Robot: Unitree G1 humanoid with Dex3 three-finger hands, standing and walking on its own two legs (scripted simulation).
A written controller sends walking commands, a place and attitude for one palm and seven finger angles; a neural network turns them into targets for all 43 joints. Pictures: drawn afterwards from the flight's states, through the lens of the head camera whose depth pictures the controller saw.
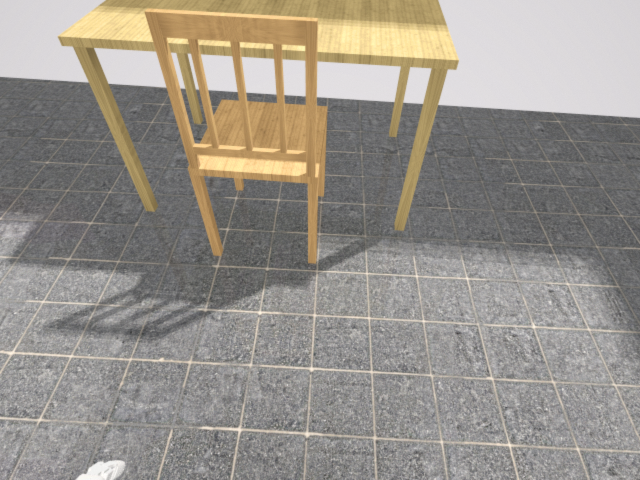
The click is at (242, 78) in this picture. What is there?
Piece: chair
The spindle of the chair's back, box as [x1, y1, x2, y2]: [230, 42, 252, 150]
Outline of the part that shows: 230,42 246,149 251,150 252,141 239,42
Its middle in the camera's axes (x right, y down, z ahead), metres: -0.22 -0.38 +1.06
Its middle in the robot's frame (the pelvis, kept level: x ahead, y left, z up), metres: +1.03 +0.27 -0.07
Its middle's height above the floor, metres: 0.69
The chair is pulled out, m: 0.00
